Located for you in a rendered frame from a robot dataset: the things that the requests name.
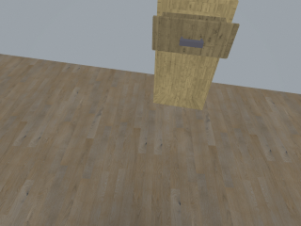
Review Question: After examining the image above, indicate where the cabinet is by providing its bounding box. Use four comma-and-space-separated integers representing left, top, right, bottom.
153, 0, 239, 110

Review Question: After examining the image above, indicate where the drawer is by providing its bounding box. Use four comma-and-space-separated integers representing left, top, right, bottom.
151, 11, 240, 59

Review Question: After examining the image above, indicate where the handle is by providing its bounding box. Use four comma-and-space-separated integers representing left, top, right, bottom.
179, 37, 204, 48

